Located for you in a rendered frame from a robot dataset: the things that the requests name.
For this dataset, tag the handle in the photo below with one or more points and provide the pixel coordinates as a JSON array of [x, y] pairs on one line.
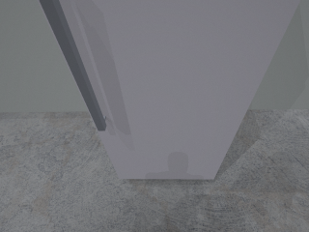
[[58, 22]]

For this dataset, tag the fridge door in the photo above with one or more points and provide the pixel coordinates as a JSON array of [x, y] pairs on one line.
[[174, 78]]

